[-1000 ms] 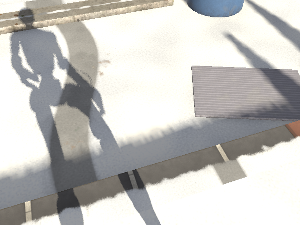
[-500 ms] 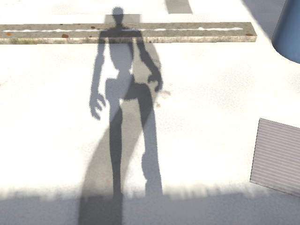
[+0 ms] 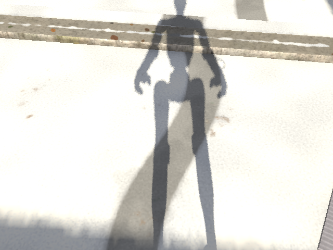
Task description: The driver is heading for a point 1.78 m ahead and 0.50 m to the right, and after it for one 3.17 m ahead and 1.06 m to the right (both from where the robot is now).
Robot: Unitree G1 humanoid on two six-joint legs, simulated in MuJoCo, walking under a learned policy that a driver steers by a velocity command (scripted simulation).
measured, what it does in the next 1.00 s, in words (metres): steps on the spot: right foot, then left foot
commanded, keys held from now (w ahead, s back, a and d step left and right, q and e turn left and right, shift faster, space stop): q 0.30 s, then e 0.70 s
